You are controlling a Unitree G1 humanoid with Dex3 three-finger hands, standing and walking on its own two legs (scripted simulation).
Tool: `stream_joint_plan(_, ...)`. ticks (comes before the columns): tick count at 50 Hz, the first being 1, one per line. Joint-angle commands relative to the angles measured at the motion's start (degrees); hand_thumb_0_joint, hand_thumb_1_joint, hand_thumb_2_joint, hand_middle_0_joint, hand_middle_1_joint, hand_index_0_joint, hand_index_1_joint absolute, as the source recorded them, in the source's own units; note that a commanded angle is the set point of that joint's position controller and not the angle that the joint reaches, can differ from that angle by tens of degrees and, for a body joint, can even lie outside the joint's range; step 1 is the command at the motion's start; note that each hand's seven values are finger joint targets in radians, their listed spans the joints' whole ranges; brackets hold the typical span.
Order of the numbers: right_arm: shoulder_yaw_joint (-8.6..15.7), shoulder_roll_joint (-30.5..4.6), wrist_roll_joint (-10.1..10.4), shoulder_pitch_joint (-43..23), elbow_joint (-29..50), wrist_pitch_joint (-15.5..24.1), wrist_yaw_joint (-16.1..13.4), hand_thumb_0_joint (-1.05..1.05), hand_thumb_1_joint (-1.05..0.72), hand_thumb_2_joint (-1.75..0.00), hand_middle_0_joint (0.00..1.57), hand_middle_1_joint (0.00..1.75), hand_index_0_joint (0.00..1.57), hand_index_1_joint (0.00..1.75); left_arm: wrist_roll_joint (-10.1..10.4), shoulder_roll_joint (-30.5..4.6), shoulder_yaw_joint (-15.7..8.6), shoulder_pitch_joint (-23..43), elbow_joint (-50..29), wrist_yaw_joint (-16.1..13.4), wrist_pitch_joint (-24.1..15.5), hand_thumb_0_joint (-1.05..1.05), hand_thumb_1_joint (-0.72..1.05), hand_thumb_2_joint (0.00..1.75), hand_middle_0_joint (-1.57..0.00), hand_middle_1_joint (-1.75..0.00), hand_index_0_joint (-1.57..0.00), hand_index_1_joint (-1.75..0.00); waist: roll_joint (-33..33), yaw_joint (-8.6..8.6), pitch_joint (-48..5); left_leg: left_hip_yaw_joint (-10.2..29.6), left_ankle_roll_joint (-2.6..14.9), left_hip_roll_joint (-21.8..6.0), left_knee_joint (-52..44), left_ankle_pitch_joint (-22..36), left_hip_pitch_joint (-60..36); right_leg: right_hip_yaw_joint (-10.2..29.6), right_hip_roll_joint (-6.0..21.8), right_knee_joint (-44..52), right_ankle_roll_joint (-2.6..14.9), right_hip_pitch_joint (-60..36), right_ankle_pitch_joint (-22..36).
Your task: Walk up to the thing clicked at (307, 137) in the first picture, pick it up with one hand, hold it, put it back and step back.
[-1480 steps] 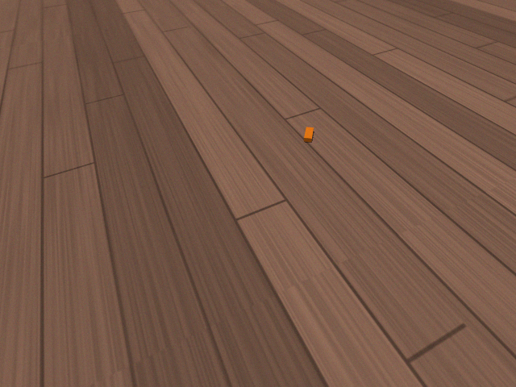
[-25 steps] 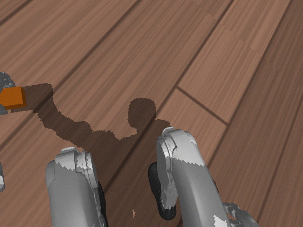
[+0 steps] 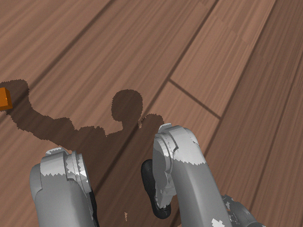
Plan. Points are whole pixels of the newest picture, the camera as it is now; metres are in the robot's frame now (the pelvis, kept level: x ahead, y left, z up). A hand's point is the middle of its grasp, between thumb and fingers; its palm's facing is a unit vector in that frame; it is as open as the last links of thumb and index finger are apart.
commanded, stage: rest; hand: left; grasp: from above
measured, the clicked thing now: out of the picture +0.45 +0.36 -0.23
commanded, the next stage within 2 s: open in 1.54 s
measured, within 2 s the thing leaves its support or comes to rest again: rests again in 1.64 s
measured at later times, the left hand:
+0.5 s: hand out of the picture +0.44 +0.35 -0.23, palm faces -0.46 -0.15 -0.87, open 7.7 cm
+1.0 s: hand out of the picture +0.45 +0.35 -0.25, palm faces -0.45 -0.13 -0.89, open 7.7 cm
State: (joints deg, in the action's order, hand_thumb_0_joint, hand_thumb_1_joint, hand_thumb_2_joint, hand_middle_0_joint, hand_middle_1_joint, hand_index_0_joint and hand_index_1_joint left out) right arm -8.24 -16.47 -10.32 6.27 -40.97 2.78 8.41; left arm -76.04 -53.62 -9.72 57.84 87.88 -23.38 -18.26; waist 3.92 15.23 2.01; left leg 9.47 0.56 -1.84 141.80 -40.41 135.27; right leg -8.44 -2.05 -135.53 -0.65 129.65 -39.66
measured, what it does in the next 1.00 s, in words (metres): stands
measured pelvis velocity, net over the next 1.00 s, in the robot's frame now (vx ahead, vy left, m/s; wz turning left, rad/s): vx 0.00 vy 0.01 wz -0.06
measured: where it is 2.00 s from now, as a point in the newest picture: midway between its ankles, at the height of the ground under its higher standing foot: (125, 210)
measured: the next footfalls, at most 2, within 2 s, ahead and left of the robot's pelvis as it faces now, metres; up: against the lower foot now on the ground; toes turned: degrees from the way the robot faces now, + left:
none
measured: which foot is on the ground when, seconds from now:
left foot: down 0.00-1.00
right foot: down 0.00-1.00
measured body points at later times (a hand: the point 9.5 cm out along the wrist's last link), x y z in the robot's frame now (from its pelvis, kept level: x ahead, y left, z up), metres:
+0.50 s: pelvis +0.00 +0.00 -0.01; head +0.27 +0.11 +0.33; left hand +0.46 +0.36 -0.18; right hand +0.06 -0.27 -0.09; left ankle +0.07 +0.12 -0.28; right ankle +0.10 -0.11 -0.28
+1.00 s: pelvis +0.00 +0.01 -0.02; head +0.27 +0.13 +0.32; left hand +0.47 +0.35 -0.20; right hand +0.06 -0.25 -0.08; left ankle +0.07 +0.12 -0.28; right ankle +0.10 -0.11 -0.28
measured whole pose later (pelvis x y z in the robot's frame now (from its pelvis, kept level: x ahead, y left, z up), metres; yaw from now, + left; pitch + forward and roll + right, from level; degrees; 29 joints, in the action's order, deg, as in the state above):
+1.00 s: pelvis +0.00 +0.01 -0.02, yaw -4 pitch +29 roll -13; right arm -15.5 -18.0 -14.5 4.2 -38.6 9.5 11.2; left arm -76.5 -60.6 -9.8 58.8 96.5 -31.8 -15.8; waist 8.2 19.6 7.2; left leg 13.0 0.9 -2.2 146.9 -41.9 135.7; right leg -11.2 -3.4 -137.6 -1.7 128.9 -39.4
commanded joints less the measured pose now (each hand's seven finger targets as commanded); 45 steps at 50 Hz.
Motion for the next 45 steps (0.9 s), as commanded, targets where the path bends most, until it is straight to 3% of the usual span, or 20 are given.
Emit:
stream_joint_plan(1,4.3,-15.5,-0.5,12.1,-0.4,0.1,-0.4,0.0,-0.91,-0.9,0.2,0.3,0.2,0.3,0.3,-17.9,-2.5,15.9,-7.6,-5.0,0.4,0.0,0.87,0.3,-1.2,-0.33,-1.24,-0.29,-25.7,-0.5,-41.2,-4.3,0.85,0.4,-12.9,14.5,-32.1,-2.9,-2.5,12.0,2.26,-19.5,15.6)
stream_joint_plan(8,4.2,-16.2,-0.7,12.0,-0.3,1.3,0.0,0.0,-0.9,-0.89,0.2,0.3,0.2,0.3,1.3,-15.6,-0.7,14.6,-3.1,-6.0,2.8,0.0,0.82,0.29,-1.13,-0.33,-1.18,-0.28,-24.5,1.28,-37.5,-3.1,0.62,0.1,-12.6,13.9,-31.4,-4.0,-2.5,10.7,2.43,-16.2,15.1)
stream_joint_plan(11,3.8,-16.6,-0.7,11.9,0.1,1.9,0.1,0.0,-0.9,-0.89,0.2,0.3,0.2,0.3,2.0,-16.4,-0.5,14.7,-3.4,-5.6,3.1,0.0,0.79,0.29,-1.11,-0.33,-1.16,-0.28,-24.2,1.52,-36.7,-2.8,0.61,0.0,-12.3,13.4,-30.8,-4.2,-2.5,10.7,2.38,-16.6,14.8)
stream_joint_plan(14,3.2,-17.3,-1.0,11.8,1.0,2.2,0.1,0.0,-0.9,-0.9,0.2,0.3,0.2,0.3,2.4,-18.8,-2.3,14.6,-4.6,-5.8,2.7,0.0,0.78,0.31,-1.13,-0.31,-1.17,-0.27,-23.9,1.45,-39.1,-2.9,0.62,0.0,-11.4,15.5,-30.8,-4.4,-2.6,10.6,2.18,-19.8,17.0)
stream_joint_plan(16,2.6,-16.6,-1.0,11.4,0.5,2.3,0.3,0.0,-0.9,-0.9,0.2,0.3,0.2,0.3,2.7,-17.8,-1.0,14.6,-3.7,-5.8,2.4,0.0,0.8,0.32,-1.13,-0.32,-1.17,-0.28,-24.4,1.65,-38.7,-2.9,0.72,-0.2,-11.0,15.6,-30.2,-4.0,-2.8,10.6,1.98,-20.5,17.5)
stream_joint_plan(17,2.6,-17.2,-1.2,11.6,0.6,2.5,0.4,0.0,-0.9,-0.9,0.2,0.3,0.2,0.3,2.3,-18.6,-1.7,14.3,-3.8,-5.9,2.3,0.0,0.8,0.31,-1.13,-0.33,-1.18,-0.28,-24.7,1.99,-38.5,-3.0,0.64,-0.1,-10.8,16.9,-31.2,-4.1,-2.8,10.5,2.1,-20.7,18.4)
stream_joint_plan(18,2.8,-18.1,-1.3,12.3,0.4,2.4,0.3,0.0,-0.9,-0.9,0.2,0.3,0.2,0.3,1.9,-21.5,-4.3,12.5,-1.9,-6.3,2.3,0.0,0.82,0.31,-1.13,-0.35,-1.18,-0.3,-24.1,2.09,-37.5,-2.7,0.53,-0.2,-10.5,17.1,-30.8,-4.5,-2.7,10.1,2.23,-20.3,18.2)
stream_joint_plan(21,1.9,-18.0,-1.8,11.7,0.5,2.3,0.3,0.0,-0.9,-0.9,0.2,0.3,0.2,0.3,1.4,-22.6,-5.1,12.7,-1.3,-6.9,1.7,0.0,0.83,0.34,-1.16,-0.34,-1.2,-0.3,-23.9,2.38,-36.4,-2.4,0.47,-0.4,-10.2,16.7,-29.6,-4.7,-3.0,10.3,2.44,-20.5,17.8)
stream_joint_plan(22,1.9,-18.3,-1.9,10.9,1.6,2.6,0.4,0.0,-0.9,-0.9,0.2,0.3,0.2,0.3,1.2,-19.9,-2.6,14.0,-1.6,-6.7,1.5,0.0,0.85,0.33,-1.16,-0.34,-1.21,-0.3,-24.5,3.47,-34.7,-2.6,0.45,-0.3,-10.0,15.9,-29.5,-4.6,-2.9,10.2,2.51,-19.5,17.1)
stream_joint_plan(24,1.5,-18.2,-2.0,10.4,1.1,2.8,0.4,0.0,-0.9,-0.9,0.2,0.3,0.2,0.3,1.2,-21.9,-3.2,13.7,-1.0,-7.3,1.2,0.0,0.83,0.31,-1.13,-0.36,-1.19,-0.3,-25.0,2.84,-35.0,-2.3,0.52,-0.6,-10.3,13.8,-29.0,-4.7,-3.2,10.4,2.41,-19.9,15.8)
stream_joint_plan(26,1.0,-18.7,-2.4,10.4,1.9,3.2,0.4,0.0,-0.9,-0.9,0.2,0.3,0.2,0.3,1.1,-21.3,-2.7,14.3,-1.6,-7.6,1.0,0.0,0.83,0.33,-1.14,-0.37,-1.19,-0.32,-24.4,3.52,-34.9,-2.4,0.63,-0.4,-9.8,13.6,-29.0,-5.0,-3.1,10.4,2.16,-20.2,15.7)
stream_joint_plan(28,0.8,-18.8,-3.1,10.8,0.9,3.2,0.5,0.0,-0.9,-0.9,0.2,0.3,0.2,0.3,0.7,-23.3,-3.4,14.1,-0.7,-8.2,0.8,0.0,0.85,0.35,-1.17,-0.35,-1.21,-0.31,-25.6,3.77,-34.8,-2.2,0.55,-0.7,-10.1,13.0,-28.6,-5.1,-3.3,10.3,2.05,-21.0,15.6)
stream_joint_plan(30,0.4,-18.7,-3.1,10.0,0.8,3.2,0.4,0.0,-0.9,-0.9,0.2,0.3,0.2,0.3,0.7,-22.9,-3.3,12.5,1.7,-8.6,0.9,0.0,0.86,0.36,-1.16,-0.38,-1.21,-0.33,-25.3,3.6,-34.2,-1.5,0.38,-0.8,-10.3,12.8,-28.9,-5.8,-3.5,9.7,2.2,-19.6,15.0)
stream_joint_plan(33,0.0,-18.9,-3.4,9.0,1.6,3.9,0.6,0.0,-0.9,-0.9,0.2,0.3,0.2,0.3,0.5,-20.7,-0.5,14.3,1.4,-8.9,1.1,0.0,0.85,0.31,-1.13,-0.39,-1.2,-0.32,-25.4,4.61,-32.4,-1.5,0.49,-0.8,-10.0,11.7,-28.5,-5.9,-3.6,9.8,2.12,-18.8,14.6)
stream_joint_plan(34,0.1,-19.6,-3.5,9.3,1.4,4.1,0.6,0.0,-0.9,-0.9,0.2,0.3,0.2,0.3,1.0,-22.5,-1.8,14.7,1.0,-9.3,1.1,0.0,0.86,0.3,-1.14,-0.37,-1.2,-0.31,-25.2,4.51,-32.2,-1.3,0.48,-0.9,-10.1,11.4,-28.3,-6.1,-3.6,10.1,2.04,-18.5,14.3)
stream_joint_plan(39,-0.8,-19.8,-3.6,8.7,1.8,5.2,1.0,0.0,-0.9,-0.9,0.2,0.3,0.2,0.3,0.6,-22.1,-0.6,14.5,1.6,-10.0,1.3,0.0,0.87,0.32,-1.17,-0.34,-1.22,-0.29,-25.9,4.78,-31.4,-1.1,0.18,-1.0,-9.8,12.7,-28.5,-6.2,-3.6,9.2,2.11,-18.9,15.4)
stream_joint_plan(40,-1.0,-19.3,-3.6,8.1,2.0,5.4,1.1,0.0,-0.9,-0.9,0.2,0.3,0.2,0.3,0.7,-21.2,0.2,14.4,0.7,-10.2,1.4,0.0,0.84,0.31,-1.15,-0.34,-1.2,-0.29,-26.7,4.09,-33.0,-1.2,0.15,-1.1,-9.8,14.0,-30.1,-6.1,-3.9,9.6,2.01,-19.8,16.6)
stream_joint_plan(41,-1.1,-19.7,-3.6,7.9,1.7,5.5,1.1,0.0,-0.9,-0.9,0.2,0.3,0.2,0.3,1.1,-22.9,-1.1,14.2,1.9,-10.6,1.4,0.0,0.85,0.3,-1.15,-0.35,-1.2,-0.3,-26.3,4.18,-33.0,-0.9,0.18,-1.2,-9.9,13.1,-29.3,-6.3,-3.9,9.4,2.07,-19.5,15.8)
stream_joint_plan(42,-1.4,-19.7,-3.7,9.2,1.3,5.6,1.4,0.0,-0.9,-0.9,0.2,0.3,0.2,0.3,0.8,-21.0,0.5,14.5,1.1,-10.5,1.8,0.0,0.85,0.28,-1.14,-0.35,-1.2,-0.29,-26.7,4.63,-31.8,-0.8,0.02,-0.9,-10.2,13.6,-30.3,-6.6,-3.7,9.0,2.02,-18.8,16.2)
stream_joint_plan(45,-1.1,-20.3,-3.4,8.0,1.8,6.2,1.7,0.0,-0.9,-0.9,0.2,0.3,0.2,0.3,1.2,-22.0,0.2,14.8,0.8,-10.9,2.1,0.0,0.84,0.25,-1.12,-0.34,-1.18,-0.28,-28.6,4.31,-32.5,0.0,-0.5,-1.2,-10.7,14.1,-31.8,-7.1,-3.6,8.2,2.2,-17.2,16.2)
